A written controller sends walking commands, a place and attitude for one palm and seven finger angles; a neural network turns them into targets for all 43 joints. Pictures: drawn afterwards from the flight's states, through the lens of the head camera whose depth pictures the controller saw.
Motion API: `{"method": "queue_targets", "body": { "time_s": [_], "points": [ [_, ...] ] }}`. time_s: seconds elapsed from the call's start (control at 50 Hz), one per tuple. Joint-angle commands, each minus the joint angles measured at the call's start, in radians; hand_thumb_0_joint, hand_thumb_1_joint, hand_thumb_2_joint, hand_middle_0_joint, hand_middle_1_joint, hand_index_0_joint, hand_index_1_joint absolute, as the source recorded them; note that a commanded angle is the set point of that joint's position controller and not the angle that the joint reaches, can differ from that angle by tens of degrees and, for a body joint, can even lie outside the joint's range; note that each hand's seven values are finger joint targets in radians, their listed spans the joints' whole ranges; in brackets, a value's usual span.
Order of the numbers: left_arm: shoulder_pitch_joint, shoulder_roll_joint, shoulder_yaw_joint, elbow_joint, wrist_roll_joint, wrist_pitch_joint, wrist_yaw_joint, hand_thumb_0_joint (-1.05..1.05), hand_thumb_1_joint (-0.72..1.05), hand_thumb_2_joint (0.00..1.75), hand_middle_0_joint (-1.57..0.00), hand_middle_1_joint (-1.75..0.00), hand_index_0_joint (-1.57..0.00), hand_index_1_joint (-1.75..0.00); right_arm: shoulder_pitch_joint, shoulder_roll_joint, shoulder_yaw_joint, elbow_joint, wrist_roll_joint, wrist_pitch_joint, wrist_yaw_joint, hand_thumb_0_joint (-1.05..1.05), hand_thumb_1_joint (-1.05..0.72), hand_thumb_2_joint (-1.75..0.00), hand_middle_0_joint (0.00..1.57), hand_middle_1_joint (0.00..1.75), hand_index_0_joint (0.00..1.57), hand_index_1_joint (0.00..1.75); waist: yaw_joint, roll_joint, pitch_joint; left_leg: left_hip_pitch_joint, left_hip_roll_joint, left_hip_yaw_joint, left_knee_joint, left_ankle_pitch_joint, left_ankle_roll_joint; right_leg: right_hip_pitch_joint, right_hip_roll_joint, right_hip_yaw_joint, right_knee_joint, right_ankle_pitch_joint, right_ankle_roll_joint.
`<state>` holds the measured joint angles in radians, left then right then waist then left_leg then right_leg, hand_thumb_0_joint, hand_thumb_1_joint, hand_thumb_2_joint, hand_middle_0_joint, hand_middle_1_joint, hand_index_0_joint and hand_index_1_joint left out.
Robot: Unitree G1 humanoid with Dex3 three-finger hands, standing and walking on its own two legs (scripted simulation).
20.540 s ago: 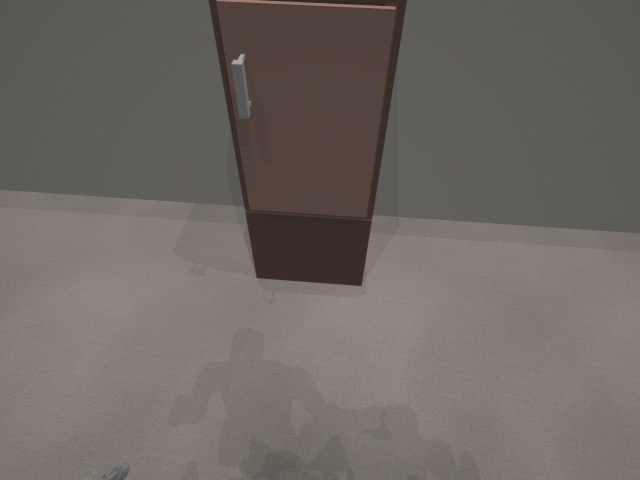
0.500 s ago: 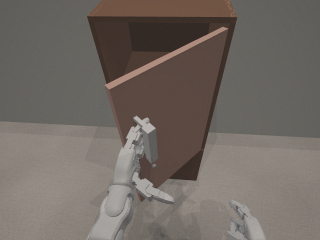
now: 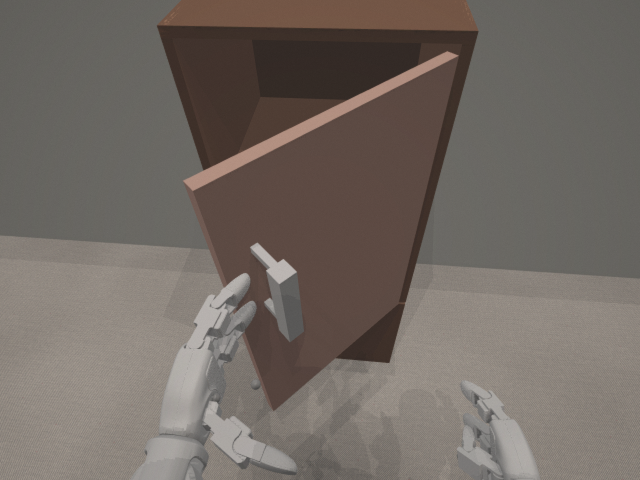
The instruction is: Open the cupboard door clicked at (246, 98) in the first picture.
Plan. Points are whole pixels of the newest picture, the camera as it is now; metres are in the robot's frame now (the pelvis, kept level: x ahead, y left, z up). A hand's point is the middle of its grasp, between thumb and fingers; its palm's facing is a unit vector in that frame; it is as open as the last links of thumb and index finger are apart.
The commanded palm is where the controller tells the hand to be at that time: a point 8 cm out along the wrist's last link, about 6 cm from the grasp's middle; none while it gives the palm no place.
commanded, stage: slide the hand sideways off the handle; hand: left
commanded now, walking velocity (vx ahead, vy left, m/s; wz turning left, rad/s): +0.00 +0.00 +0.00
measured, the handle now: (276, 292) +0.31 +0.08 +0.09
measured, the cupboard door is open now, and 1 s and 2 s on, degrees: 47 47 47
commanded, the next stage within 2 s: draw the hand back to the body in 0.36 s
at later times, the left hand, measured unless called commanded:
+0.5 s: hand (205, 424) +0.17 +0.13 +0.08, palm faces -0.06 -1.00 -0.02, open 16.3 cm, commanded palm +0.14 +0.18 +0.09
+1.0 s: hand (130, 391) +0.18 +0.19 +0.13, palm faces +0.01 -0.99 -0.14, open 16.1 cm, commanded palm +0.14 +0.24 +0.14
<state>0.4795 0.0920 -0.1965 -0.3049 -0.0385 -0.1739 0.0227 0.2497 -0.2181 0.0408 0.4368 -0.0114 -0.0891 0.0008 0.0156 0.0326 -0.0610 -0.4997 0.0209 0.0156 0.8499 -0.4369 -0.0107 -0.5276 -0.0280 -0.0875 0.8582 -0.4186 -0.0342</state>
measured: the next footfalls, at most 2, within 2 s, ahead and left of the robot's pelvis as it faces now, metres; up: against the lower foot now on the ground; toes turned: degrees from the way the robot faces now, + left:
none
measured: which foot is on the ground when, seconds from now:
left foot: down 0.00-1.00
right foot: down 0.00-1.00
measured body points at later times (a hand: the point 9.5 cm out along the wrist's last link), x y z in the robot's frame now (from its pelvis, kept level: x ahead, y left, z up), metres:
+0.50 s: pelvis +0.00 +0.00 -0.02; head +0.02 -0.01 +0.43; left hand +0.16 +0.18 +0.09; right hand +0.19 -0.22 -0.08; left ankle +0.00 +0.13 -0.70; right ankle +0.01 -0.10 -0.70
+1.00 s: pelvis +0.00 +0.02 +0.00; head -0.01 +0.01 +0.45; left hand +0.17 +0.24 +0.14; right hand +0.19 -0.19 -0.05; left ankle +0.00 +0.13 -0.70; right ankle +0.01 -0.10 -0.70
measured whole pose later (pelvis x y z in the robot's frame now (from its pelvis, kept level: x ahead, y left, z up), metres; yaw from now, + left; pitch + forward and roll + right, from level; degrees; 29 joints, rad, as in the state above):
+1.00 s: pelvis +0.00 +0.02 +0.00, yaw +0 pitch +2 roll -2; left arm 0.58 0.25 0.10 -0.50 -0.20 -0.05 -0.15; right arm 0.29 -0.24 0.06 0.48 0.04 -0.20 -0.07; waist 0.04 0.06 -0.08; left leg -0.45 0.02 0.01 0.86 -0.45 0.02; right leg -0.44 -0.03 -0.09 0.81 -0.40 0.00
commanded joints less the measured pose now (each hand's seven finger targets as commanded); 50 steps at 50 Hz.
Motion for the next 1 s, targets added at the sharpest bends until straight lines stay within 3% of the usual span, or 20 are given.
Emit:
{"method": "queue_targets", "body": {
  "time_s": [0.0,0.02,0.06,0.18,0.24,0.28,0.3,0.34,0.36,0.42,0.48,0.58,0.62,0.64,0.72,0.74,0.84,0.94,0.96,0.98],
  "points": [
    [0.002,0.063,0.091,-0.264,-0.035,-0.092,-0.043,0.00,-0.50,0.30,-0.15,-0.30,-0.15,-0.30,-0.055,-0.089,-0.042,-0.176,0.010,-0.067,-0.018,0.00,-0.90,-0.90,0.20,0.30,0.20,0.30,-0.003,-0.093,-0.142,-0.023,-0.039,-0.013,-0.079,0.202,0.032,0.133,0.015,0.077,-0.141,0.281,0.019],
    [0.004,0.070,0.103,-0.265,-0.045,-0.097,-0.055,0.00,-0.50,0.30,-0.15,-0.30,-0.15,-0.30,-0.054,-0.089,-0.044,-0.176,0.011,-0.071,-0.021,0.00,-0.90,-0.90,0.20,0.30,0.20,0.30,-0.008,-0.104,-0.130,-0.031,-0.038,-0.013,-0.070,0.190,0.032,0.119,0.014,0.082,-0.146,0.263,0.022],
    [0.018,0.079,0.120,-0.271,-0.063,-0.106,-0.075,0.00,-0.50,0.30,-0.15,-0.30,-0.15,-0.30,-0.055,-0.092,-0.045,-0.176,0.015,-0.077,-0.025,0.00,-0.90,-0.90,0.20,0.30,0.20,0.30,-0.009,-0.064,-0.124,-0.040,-0.040,-0.013,-0.056,0.185,0.030,0.107,0.012,0.092,-0.145,0.245,0.021],
    [0.134,0.109,0.195,-0.274,-0.119,-0.121,-0.136,0.00,-0.50,0.30,-0.15,-0.30,-0.15,-0.30,-0.044,-0.094,-0.057,-0.176,0.023,-0.094,-0.035,0.00,-0.90,-0.90,0.20,0.30,0.20,0.30,0.003,-0.095,-0.165,-0.068,-0.041,-0.016,-0.026,0.214,0.026,0.133,0.007,0.099,-0.120,0.320,0.033],
    [0.144,0.112,0.183,-0.320,-0.132,-0.135,-0.164,0.00,-0.50,0.30,-0.15,-0.30,-0.15,-0.30,-0.046,-0.097,-0.058,-0.182,0.026,-0.105,-0.037,0.00,-0.90,-0.90,0.20,0.30,0.20,0.30,-0.002,-0.044,-0.174,-0.067,-0.044,-0.020,-0.015,0.232,0.027,0.127,0.006,0.099,-0.104,0.337,0.029],
    [0.182,0.114,0.186,-0.332,-0.144,-0.143,-0.183,0.00,-0.50,0.30,-0.15,-0.30,-0.15,-0.30,-0.039,-0.096,-0.062,-0.184,0.029,-0.110,-0.038,0.00,-0.90,-0.90,0.20,0.30,0.20,0.30,-0.002,-0.040,-0.175,-0.066,-0.042,-0.021,-0.010,0.234,0.028,0.108,0.010,0.086,-0.091,0.336,0.030],
    [0.193,0.124,0.199,-0.321,-0.149,-0.146,-0.190,0.00,-0.50,0.30,-0.15,-0.30,-0.15,-0.30,-0.037,-0.096,-0.065,-0.181,0.030,-0.111,-0.040,0.00,-0.90,-0.90,0.20,0.30,0.20,0.30,-0.003,-0.071,-0.170,-0.075,-0.041,-0.024,-0.007,0.230,0.028,0.106,0.011,0.085,-0.090,0.328,0.031],
    [0.180,0.129,0.200,-0.314,-0.154,-0.150,-0.199,0.00,-0.50,0.30,-0.15,-0.30,-0.15,-0.30,-0.043,-0.099,-0.066,-0.181,0.031,-0.114,-0.043,0.00,-0.90,-0.90,0.20,0.30,0.20,0.30,-0.010,-0.097,-0.139,-0.098,-0.040,-0.030,0.002,0.211,0.028,0.089,0.012,0.092,-0.097,0.287,0.029],
    [0.169,0.105,0.172,-0.327,-0.158,-0.154,-0.205,0.00,-0.50,0.30,-0.15,-0.30,-0.15,-0.30,-0.046,-0.101,-0.064,-0.188,0.031,-0.119,-0.042,0.00,-0.90,-0.90,0.20,0.30,0.20,0.30,-0.015,-0.073,-0.132,-0.101,-0.043,-0.027,0.004,0.191,0.028,0.066,0.011,0.091,-0.098,0.250,0.030],
    [0.140,0.124,0.194,-0.298,-0.154,-0.150,-0.193,0.00,-0.50,0.30,-0.15,-0.30,-0.15,-0.30,-0.047,-0.104,-0.064,-0.188,0.033,-0.121,-0.047,0.00,-0.90,-0.90,0.20,0.30,0.20,0.30,-0.016,-0.087,-0.095,-0.124,-0.037,-0.029,0.011,0.129,0.027,0.013,0.017,0.090,-0.111,0.110,0.025],
    [0.084,0.144,0.200,-0.358,-0.139,-0.147,-0.164,0.00,-0.50,0.30,-0.15,-0.30,-0.15,-0.30,-0.048,-0.105,-0.059,-0.198,0.037,-0.130,-0.049,0.00,-0.90,-0.90,0.20,0.30,0.20,0.30,-0.006,-0.011,-0.126,-0.095,-0.035,-0.034,-0.008,0.098,0.027,0.006,0.020,0.074,-0.101,0.043,0.013],
    [0.093,0.164,0.233,-0.397,-0.141,-0.099,-0.131,0.00,-0.50,0.30,-0.15,-0.30,-0.15,-0.30,-0.049,-0.096,-0.050,-0.199,0.044,-0.141,-0.058,0.00,-0.90,-0.90,0.20,0.30,0.20,0.30,0.011,-0.006,-0.173,-0.054,-0.031,-0.039,-0.046,0.108,0.029,0.049,0.025,0.052,-0.105,0.075,0.014],
    [0.081,0.178,0.260,-0.364,-0.153,-0.064,-0.133,0.00,-0.50,0.30,-0.15,-0.30,-0.15,-0.30,-0.058,-0.098,-0.043,-0.189,0.048,-0.140,-0.062,0.00,-0.90,-0.90,0.20,0.30,0.20,0.30,0.011,-0.029,-0.128,-0.062,-0.029,-0.040,-0.061,0.088,0.028,0.049,0.027,0.053,-0.130,0.050,0.016],
    [0.086,0.179,0.268,-0.330,-0.155,-0.043,-0.137,0.00,-0.50,0.30,-0.15,-0.30,-0.15,-0.30,-0.065,-0.100,-0.042,-0.181,0.049,-0.139,-0.066,0.00,-0.90,-0.90,0.20,0.30,0.20,0.30,0.008,-0.069,-0.112,-0.067,-0.025,-0.044,-0.066,0.082,0.029,0.056,0.027,0.056,-0.148,0.029,0.018],
    [0.050,0.187,0.283,-0.340,-0.177,0.019,-0.165,0.00,-0.50,0.30,-0.15,-0.30,-0.15,-0.30,-0.078,-0.109,-0.030,-0.174,0.054,-0.150,-0.073,0.00,-0.90,-0.90,0.20,0.30,0.20,0.30,0.011,-0.039,-0.062,-0.043,-0.023,-0.046,-0.107,0.056,0.028,0.057,0.025,0.045,-0.178,0.001,0.022],
    [0.052,0.190,0.292,-0.327,-0.182,0.033,-0.169,0.00,-0.50,0.30,-0.15,-0.30,-0.15,-0.30,-0.085,-0.110,-0.031,-0.168,0.055,-0.153,-0.077,0.00,-0.90,-0.90,0.20,0.30,0.20,0.30,0.009,-0.068,-0.056,-0.038,-0.020,-0.049,-0.110,0.062,0.031,0.066,0.026,0.045,-0.189,0.001,0.023],
    [0.033,0.231,0.344,-0.425,-0.199,0.043,-0.182,0.00,-0.50,0.30,-0.15,-0.30,-0.15,-0.30,-0.079,-0.112,-0.024,-0.160,0.053,-0.176,-0.077,0.00,-0.90,-0.90,0.20,0.30,0.20,0.30,0.030,0.025,-0.115,0.036,-0.023,-0.055,-0.142,0.153,0.026,0.128,0.033,0.018,-0.166,0.131,0.013],
    [0.040,0.245,0.388,-0.405,-0.221,0.051,-0.205,0.00,-0.32,0.37,-0.16,-0.30,-0.16,-0.30,-0.079,-0.113,-0.025,-0.129,0.058,-0.186,-0.074,0.00,-0.90,-0.90,0.20,0.30,0.20,0.30,0.026,0.010,-0.078,0.066,-0.019,-0.059,-0.164,0.199,0.021,0.141,0.042,0.002,-0.183,0.197,0.015],
    [0.005,0.395,0.418,-0.504,-0.067,0.044,-0.068,0.00,-0.29,0.39,-0.16,-0.30,-0.16,-0.30,-0.075,-0.105,-0.031,-0.133,0.038,-0.173,-0.101,0.00,-0.90,-0.90,0.20,0.30,0.20,0.30,0.059,-0.013,-0.077,0.077,-0.006,-0.034,-0.208,0.197,0.027,0.193,0.024,0.060,-0.246,0.197,0.005],
    [0.089,0.300,0.388,-0.444,-0.052,0.064,-0.012,0.00,-0.26,0.40,-0.16,-0.30,-0.16,-0.30,-0.067,-0.086,-0.026,-0.123,0.029,-0.168,-0.107,0.00,-0.90,-0.90,0.20,0.30,0.20,0.30,0.039,0.004,-0.027,0.091,-0.010,-0.027,-0.219,0.183,0.023,0.180,0.018,0.056,-0.274,0.176,0.005]
  ]
}}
